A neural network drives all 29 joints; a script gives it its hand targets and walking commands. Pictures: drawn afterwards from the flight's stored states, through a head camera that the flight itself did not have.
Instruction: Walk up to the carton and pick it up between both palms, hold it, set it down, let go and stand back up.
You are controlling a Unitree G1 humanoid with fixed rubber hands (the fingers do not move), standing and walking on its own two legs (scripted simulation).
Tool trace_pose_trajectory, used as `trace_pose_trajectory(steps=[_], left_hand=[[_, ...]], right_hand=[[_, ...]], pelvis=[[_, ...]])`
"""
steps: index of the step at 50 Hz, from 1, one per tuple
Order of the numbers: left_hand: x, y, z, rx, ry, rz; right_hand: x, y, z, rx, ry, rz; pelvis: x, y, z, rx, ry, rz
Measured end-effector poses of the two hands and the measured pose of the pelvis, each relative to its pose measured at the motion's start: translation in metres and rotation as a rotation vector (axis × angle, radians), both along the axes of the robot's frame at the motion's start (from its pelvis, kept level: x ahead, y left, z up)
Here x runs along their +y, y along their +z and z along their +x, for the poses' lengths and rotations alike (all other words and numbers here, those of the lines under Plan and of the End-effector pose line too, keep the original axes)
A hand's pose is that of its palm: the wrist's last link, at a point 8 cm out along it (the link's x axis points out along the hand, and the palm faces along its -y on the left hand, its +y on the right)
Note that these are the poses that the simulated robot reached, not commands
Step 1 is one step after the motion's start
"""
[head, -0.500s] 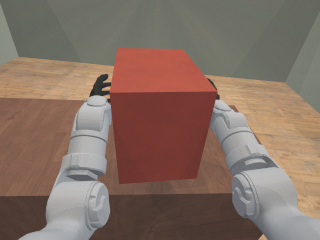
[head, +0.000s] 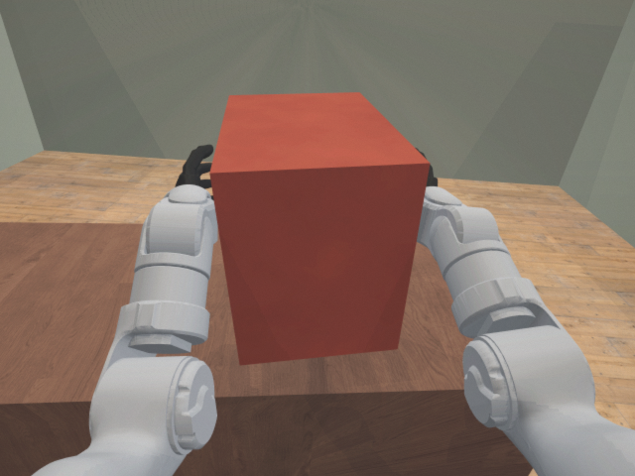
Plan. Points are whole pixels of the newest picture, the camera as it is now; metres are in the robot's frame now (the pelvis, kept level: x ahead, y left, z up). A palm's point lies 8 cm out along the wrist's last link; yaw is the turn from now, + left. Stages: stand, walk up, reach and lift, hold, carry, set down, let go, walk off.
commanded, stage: hold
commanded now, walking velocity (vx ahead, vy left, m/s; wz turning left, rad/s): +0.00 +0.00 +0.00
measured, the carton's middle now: (306, 212) +0.40 +0.03 +0.24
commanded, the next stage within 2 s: none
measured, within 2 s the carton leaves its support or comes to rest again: neither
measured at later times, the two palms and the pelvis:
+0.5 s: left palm (204, 191) +0.38 +0.16 +0.27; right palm (426, 192) +0.39 -0.12 +0.28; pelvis +0.01 +0.00 +0.00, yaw +0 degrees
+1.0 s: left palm (196, 179) +0.37 +0.16 +0.29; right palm (430, 179) +0.38 -0.12 +0.30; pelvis +0.01 +0.00 +0.00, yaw +0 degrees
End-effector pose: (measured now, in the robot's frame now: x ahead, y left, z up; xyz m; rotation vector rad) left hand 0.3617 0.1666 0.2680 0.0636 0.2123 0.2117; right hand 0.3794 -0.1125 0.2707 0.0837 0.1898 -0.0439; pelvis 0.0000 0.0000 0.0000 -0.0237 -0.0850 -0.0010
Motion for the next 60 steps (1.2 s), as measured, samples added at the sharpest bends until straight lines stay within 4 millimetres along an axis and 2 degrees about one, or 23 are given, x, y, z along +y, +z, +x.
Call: trace_pose_trajectory(steps=[5,12,27,31,38,60], left_hand=[[0.003,0.01,-0.007,-0.023,0.001,-0.025],[0.007,0.011,-0.005,-0.027,-0.003,-0.055],[-0.013,0.003,0.026,0.015,-0.031,-0.032],[-0.014,0.005,0.03,0.024,-0.034,-0.032],[-0.009,0.023,0.023,-0.022,-0.035,-0.047],[-0.005,0.03,0.003,-0.049,-0.047,-0.045]], right_hand=[[0.002,0.011,-0.007,-0.02,0.004,-0.005],[0.006,0.017,-0.006,-0.02,0.004,-0.013],[-0.014,0.005,0.018,0.022,-0.027,-0.007],[-0.015,0.009,0.022,0.031,-0.03,-0.028],[-0.01,0.027,0.016,-0.01,-0.029,-0.019],[-0.007,0.035,-0.005,-0.031,-0.027,-0.022]], pelvis=[[0.0,0.0,-0.004,-0.006,0.0,-0.001],[0.001,0.0,-0.007,-0.007,0.0,-0.001],[-0.005,0.001,0.012,0.024,0.0,0.006],[-0.004,0.001,0.017,0.029,0.0,0.006],[-0.002,0.001,0.019,0.016,0.0,0.002],[0.001,0.0,0.005,-0.008,0.001,-0.001]])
